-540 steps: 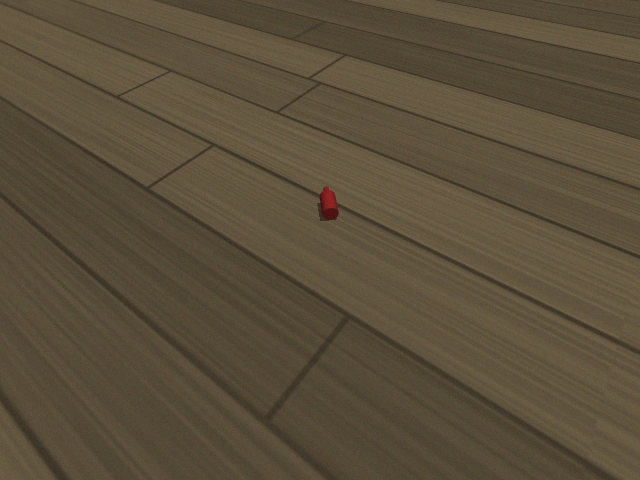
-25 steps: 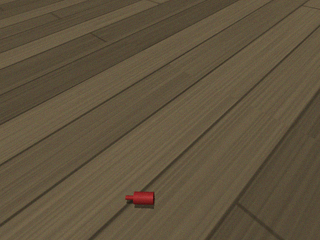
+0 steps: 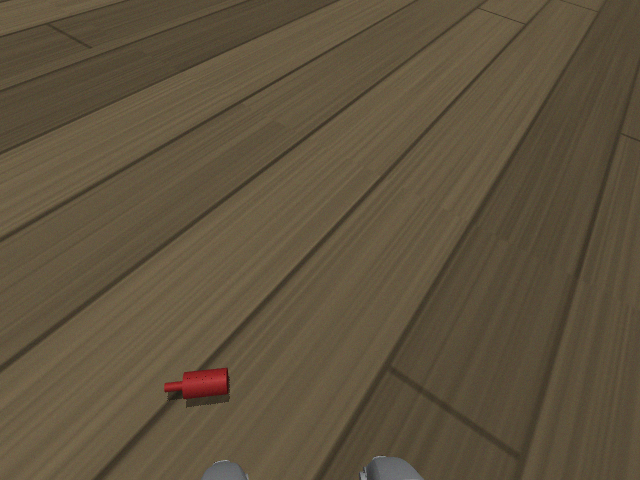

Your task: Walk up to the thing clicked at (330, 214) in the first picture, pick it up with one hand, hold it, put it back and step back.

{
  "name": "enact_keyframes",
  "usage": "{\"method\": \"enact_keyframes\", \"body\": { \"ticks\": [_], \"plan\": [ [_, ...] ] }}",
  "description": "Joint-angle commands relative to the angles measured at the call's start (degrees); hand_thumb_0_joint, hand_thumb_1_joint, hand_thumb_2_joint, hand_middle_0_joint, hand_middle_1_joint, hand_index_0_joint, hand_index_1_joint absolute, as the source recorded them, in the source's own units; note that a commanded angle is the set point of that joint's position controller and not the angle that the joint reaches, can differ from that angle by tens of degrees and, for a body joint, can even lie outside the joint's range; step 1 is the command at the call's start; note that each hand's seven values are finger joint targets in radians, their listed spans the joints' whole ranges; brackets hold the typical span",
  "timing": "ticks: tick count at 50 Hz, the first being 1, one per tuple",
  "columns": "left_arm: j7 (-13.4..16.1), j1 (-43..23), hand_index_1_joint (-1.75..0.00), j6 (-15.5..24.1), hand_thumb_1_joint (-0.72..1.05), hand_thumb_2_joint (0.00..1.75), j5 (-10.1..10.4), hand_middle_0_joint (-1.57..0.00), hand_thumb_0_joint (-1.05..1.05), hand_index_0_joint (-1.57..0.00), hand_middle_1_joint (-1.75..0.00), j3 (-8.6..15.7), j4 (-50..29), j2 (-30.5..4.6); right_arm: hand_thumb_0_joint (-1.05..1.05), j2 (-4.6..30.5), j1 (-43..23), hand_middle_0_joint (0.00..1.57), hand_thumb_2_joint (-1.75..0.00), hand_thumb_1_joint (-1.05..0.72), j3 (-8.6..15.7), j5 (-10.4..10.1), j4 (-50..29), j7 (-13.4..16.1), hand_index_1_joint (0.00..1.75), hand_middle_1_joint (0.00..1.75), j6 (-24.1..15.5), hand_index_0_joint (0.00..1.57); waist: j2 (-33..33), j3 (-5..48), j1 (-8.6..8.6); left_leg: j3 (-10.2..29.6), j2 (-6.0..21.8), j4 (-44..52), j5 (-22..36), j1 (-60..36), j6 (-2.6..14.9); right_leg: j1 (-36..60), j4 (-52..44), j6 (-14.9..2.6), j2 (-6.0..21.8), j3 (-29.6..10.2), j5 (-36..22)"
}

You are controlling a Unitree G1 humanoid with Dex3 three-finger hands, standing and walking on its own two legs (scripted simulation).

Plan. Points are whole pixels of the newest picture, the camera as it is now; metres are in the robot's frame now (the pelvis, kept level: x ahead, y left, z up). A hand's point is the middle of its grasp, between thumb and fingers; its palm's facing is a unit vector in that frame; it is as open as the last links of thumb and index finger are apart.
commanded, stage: walk up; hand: left
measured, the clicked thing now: (196, 384) +0.46 +0.31 -0.70
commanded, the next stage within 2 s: stand in 1.54 s
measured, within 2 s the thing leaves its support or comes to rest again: neither
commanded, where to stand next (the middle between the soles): +0.11 +0.01 m, yaw +8 degrees
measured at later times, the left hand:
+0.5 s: hand out of the picture +0.00 +0.28 -0.08, palm faces +0.13 -0.80 -0.58, open 7.4 cm
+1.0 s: hand out of the picture +0.02 +0.25 -0.18, palm faces +0.09 -0.94 -0.33, open 7.4 cm
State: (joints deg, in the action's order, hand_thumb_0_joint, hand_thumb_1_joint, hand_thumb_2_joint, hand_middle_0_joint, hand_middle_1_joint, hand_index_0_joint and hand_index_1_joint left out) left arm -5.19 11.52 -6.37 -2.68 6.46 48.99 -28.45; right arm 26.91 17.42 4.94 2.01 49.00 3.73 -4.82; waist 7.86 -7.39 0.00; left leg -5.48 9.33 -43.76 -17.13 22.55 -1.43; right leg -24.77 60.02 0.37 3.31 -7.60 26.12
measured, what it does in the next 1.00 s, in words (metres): steps on the spot: right foot, then left foot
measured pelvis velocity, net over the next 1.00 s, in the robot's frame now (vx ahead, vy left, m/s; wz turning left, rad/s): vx -0.01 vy -0.04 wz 0.10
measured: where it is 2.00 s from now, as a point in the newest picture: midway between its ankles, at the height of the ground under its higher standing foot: outside the picture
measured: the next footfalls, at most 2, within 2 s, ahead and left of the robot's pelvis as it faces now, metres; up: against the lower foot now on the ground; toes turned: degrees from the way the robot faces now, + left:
right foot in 0.06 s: +0.05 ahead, -0.19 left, +0.00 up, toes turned +0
left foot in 0.60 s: +0.12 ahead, +0.15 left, +0.00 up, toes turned +9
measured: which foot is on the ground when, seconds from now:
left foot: down 0.00-0.10, up 0.12-0.58, down 0.60-1.00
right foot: up 0.00-0.04, down 0.06-0.62, up 0.64-1.00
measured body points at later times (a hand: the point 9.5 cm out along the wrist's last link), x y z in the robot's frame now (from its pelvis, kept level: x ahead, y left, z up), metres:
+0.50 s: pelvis +0.02 -0.04 +0.01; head +0.06 -0.09 +0.46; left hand +0.00 +0.32 -0.04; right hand +0.12 -0.35 -0.14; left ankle +0.07 +0.14 -0.66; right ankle +0.01 -0.19 -0.71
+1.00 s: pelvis -0.01 -0.04 -0.01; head +0.03 +0.00 +0.43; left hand +0.01 +0.29 -0.15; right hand +0.15 -0.37 -0.07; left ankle +0.08 +0.14 -0.70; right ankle +0.00 -0.20 -0.68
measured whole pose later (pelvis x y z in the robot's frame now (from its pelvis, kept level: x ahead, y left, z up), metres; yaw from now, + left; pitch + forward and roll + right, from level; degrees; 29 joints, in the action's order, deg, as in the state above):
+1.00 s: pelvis -0.01 -0.04 -0.01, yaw +5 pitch -3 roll +0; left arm -2.3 13.9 -4.1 -1.1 5.4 50.0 -25.4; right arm 24.8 9.9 3.1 2.1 46.3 2.7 -2.2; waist 5.9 -8.4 1.5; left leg 0.0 5.4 -46.2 -14.9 28.7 -0.7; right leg -23.8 60.5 -0.2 2.1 -5.0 29.5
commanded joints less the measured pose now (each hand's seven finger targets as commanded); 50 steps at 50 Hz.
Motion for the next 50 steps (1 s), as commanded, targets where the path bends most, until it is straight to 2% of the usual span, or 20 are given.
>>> {"method": "enact_keyframes", "body": {
  "ticks": [1,3,4,5,6,9,12,16,19,27,29,30,31,32,33,35,37,42,48,50],
  "plan": [
    [0.08,9.55,-0.3,1.75,0.9,0.9,1.04,-0.2,0.0,-0.2,-0.3,3.13,-0.08,-8.03,0.0,19.22,-6.24,0.2,-0.9,-0.9,4.74,0.82,-4.66,0.12,0.3,0.3,1.27,0.2,-27.09,3.19,3.65,11.05,7.96,20.54,-20.12,13.94,10.81,13.77,-12.65,-1.84,-0.2,9.6,4.75],
    [0.91,15.85,-0.3,2.48,0.9,0.9,0.97,-0.2,0.0,-0.2,-0.3,4.2,2.93,-8.4,0.0,13.93,-6.75,0.2,-0.9,-0.9,2.74,1.1,-4.75,0.33,0.3,0.3,2.77,0.2,-11.84,3.36,7.17,5.25,1.29,2.72,-23.37,20.06,7.49,19.73,-23.6,-1.68,-2.84,10.07,-0.29],
    [1.52,17.01,-0.3,2.7,0.9,0.9,-0.05,-0.2,0.0,-0.2,-0.3,5.14,2.27,-11.72,0.0,9.15,-5.61,0.2,-0.9,-0.9,1.23,0.11,-5.5,0.5,0.3,0.3,3.22,0.2,5.84,0.95,8.52,-1.23,-6.44,-14.29,-23.88,22.16,5.17,12.89,-37.35,-3.96,4.4,-3.83,13.03],
    [2.14,8.58,-0.3,3.25,0.9,0.9,-0.92,-0.2,0.0,-0.2,-0.3,4.66,-2.64,-14.68,0.0,6.56,-4.61,0.2,-0.9,-0.9,0.39,-1.39,-5.32,1.12,0.3,0.3,3.49,0.2,10.16,-3.58,6.34,8.18,-11.75,-24.63,-20.83,22.78,2.88,-0.62,-47.66,-6.86,12.61,-25.09,22.52],
    [2.69,-0.2,-0.3,3.46,0.9,0.9,-0.53,-0.2,0.0,-0.2,-0.3,4.65,-5.0,-18.04,0.0,10.81,-5.92,0.2,-0.9,-0.9,2.42,-1.22,-4.88,2.02,0.3,0.3,3.27,0.2,5.77,-5.21,2.43,13.54,-10.21,-26.26,-17.49,17.0,2.93,-6.63,-52.22,-11.86,17.05,-30.71,24.16],
    [4.29,-2.84,-0.3,5.78,0.9,0.9,0.49,-0.2,0.0,-0.2,-0.3,3.35,-4.34,-11.33,0.0,11.83,2.54,0.2,-0.9,-0.9,1.91,-2.47,1.01,0.04,0.3,0.3,3.04,0.2,-1.12,-0.13,-0.27,14.17,-8.67,-25.74,-7.45,14.97,3.07,3.93,-40.99,-9.92,10.45,-13.89,15.22],
    [6.68,7.7,-0.3,9.77,0.9,0.9,1.34,-0.2,0.0,-0.2,-0.3,4.38,-0.8,-15.02,0.0,11.82,3.39,0.2,-0.9,-0.9,2.69,0.15,-1.45,-3.3,0.3,0.3,5.35,0.2,-5.58,3.6,1.46,18.54,-8.3,-26.2,-2.76,22.77,2.43,18.81,-40.35,-8.04,14.25,-17.57,12.06],
    [8.78,11.6,-0.3,12.07,0.9,0.9,1.7,-0.2,0.0,-0.2,-0.3,3.8,-0.79,-12.25,0.0,9.86,1.43,0.2,-0.9,-0.9,2.72,1.45,-4.53,-5.39,0.3,0.3,6.2,0.2,-2.16,3.01,1.73,21.31,-9.11,-23.14,-2.23,23.82,1.18,23.97,-35.47,-8.58,16.89,-10.69,-21.94],
    [9.04,11.73,-0.3,12.81,0.9,0.9,1.79,-0.2,0.0,-0.2,-0.3,3.48,-2.23,-11.87,0.0,9.06,-0.1,0.2,-0.9,-0.9,3.05,1.45,-6.03,-6.6,0.3,0.3,6.35,0.2,0.87,0.8,2.37,18.1,-8.92,-19.76,-2.34,19.72,0.56,19.53,-35.23,-12.03,17.53,-5.59,-27.92],
    [7.22,2.35,-0.3,10.21,0.9,0.9,1.62,-0.2,0.0,-0.2,-0.3,1.06,-5.88,-9.32,0.0,6.48,0.12,0.2,-0.9,-0.9,2.22,-2.56,-3.21,-5.7,0.3,0.3,4.13,0.2,10.76,2.01,0.98,1.86,-9.95,0.83,3.21,-2.46,1.65,7.36,-25.9,-8.82,9.87,10.43,-39.68],
    [7.19,1.34,-0.3,8.06,0.9,0.9,2.54,-0.2,0.0,-0.2,-0.3,-0.33,-6.19,-6.69,0.0,8.04,5.3,0.2,-0.9,-0.9,2.66,-2.65,-0.04,-4.35,0.3,0.3,3.34,0.2,0.54,5.7,-2.62,-1.02,-12.8,8.74,13.63,-12.92,1.87,3.61,-10.5,-6.24,5.95,13.03,-29.25],
    [7.17,3.98,-0.3,7.58,0.9,0.9,3.01,-0.2,0.0,-0.2,-0.3,-1.41,-6.07,-4.16,0.0,10.46,6.42,0.2,-0.9,-0.9,3.15,-2.21,0.01,-3.64,0.3,0.3,2.96,0.2,-8.17,8.72,-3.55,4.16,-9.75,10.36,25.33,-16.2,3.16,1.66,-2.16,-4.09,3.85,12.38,-18.93],
    [7.41,5.65,-0.3,7.18,0.9,0.9,3.85,-0.2,0.0,-0.2,-0.3,-2.22,-6.45,-1.71,0.0,14.7,5.86,0.2,-0.9,-0.9,3.8,-1.21,-1.28,-3.01,0.3,0.3,2.72,0.2,-19.5,10.97,-3.29,24.1,2.46,11.4,36.5,-17.27,8.22,-5.06,7.26,-2.0,-1.99,8.74,-0.65],
    [7.96,7.84,-0.3,6.26,0.9,0.9,4.19,-0.2,0.0,-0.2,-0.3,-1.81,-5.46,-3.26,0.0,15.59,3.81,0.2,-0.9,-0.9,3.3,-2.3,-2.93,-2.96,0.3,0.3,2.8,0.2,-14.22,14.82,-1.55,35.05,11.73,14.03,40.27,-14.27,15.29,-2.41,11.96,-2.12,-4.29,3.14,10.39],
    [8.59,7.23,-0.3,5.24,0.9,0.9,3.93,-0.2,0.0,-0.2,-0.3,-1.58,-4.02,-5.85,0.0,17.35,0.02,0.2,-0.9,-0.9,3.65,-3.12,-3.28,-2.85,0.3,0.3,3.31,0.2,-16.05,15.51,-1.41,40.37,14.62,18.54,25.82,-10.26,19.43,-1.36,14.86,-2.46,-2.08,1.12,10.83],
    [7.93,6.15,-0.3,4.59,0.9,0.9,3.45,-0.2,0.0,-0.2,-0.3,-0.76,-2.11,-7.8,0.0,12.73,-5.59,0.2,-0.9,-0.9,2.68,-2.72,-4.38,-1.96,0.3,0.3,3.34,0.2,-11.92,12.05,0.27,30.03,7.95,17.72,12.37,-6.8,14.24,-2.59,14.1,-2.77,-0.82,-2.27,5.13],
    [7.02,7.33,-0.3,3.15,0.9,0.9,2.62,-0.2,0.0,-0.2,-0.3,0.42,-1.68,-7.86,0.0,13.72,-3.9,0.2,-0.9,-0.9,2.79,-2.24,-3.25,-0.88,0.3,0.3,2.89,0.2,-12.88,10.15,0.86,27.24,6.88,16.69,9.11,-6.88,11.72,-5.1,14.14,-2.63,-1.36,-2.64,1.76],
    [5.05,6.47,-0.3,1.08,0.9,0.9,0.06,-0.2,0.0,-0.2,-0.3,2.47,-4.29,-9.23,0.0,14.06,-0.06,0.2,-0.9,-0.9,3.81,-1.58,-2.82,2.1,0.3,0.3,1.72,0.2,-13.78,9.24,0.3,25.99,8.92,14.24,15.33,-10.4,14.54,-10.55,17.77,-0.63,-2.41,-4.85,1.1],
    [3.19,9.68,-0.3,3.7,0.9,0.9,2.18,-0.2,0.0,-0.2,-0.3,1.67,-0.7,-5.98,0.0,13.65,-9.76,0.2,-0.9,-0.9,2.82,0.62,-6.95,-0.75,0.3,0.3,1.81,0.2,-28.75,7.86,1.09,16.34,2.79,20.24,-21.53,3.89,12.97,2.53,-4.21,-0.31,-1.7,7.16,5.62],
    [3.94,16.3,-0.3,5.22,0.9,0.9,2.53,-0.2,0.0,-0.2,-0.3,2.18,2.91,-6.51,0.0,13.69,-13.76,0.2,-0.9,-0.9,2.65,1.12,-8.48,-2.26,0.3,0.3,3.9,0.2,-30.79,8.4,3.72,16.14,2.94,18.58,-25.3,12.26,12.23,14.11,-13.27,-0.4,-2.4,10.39,6.0]
  ]
}}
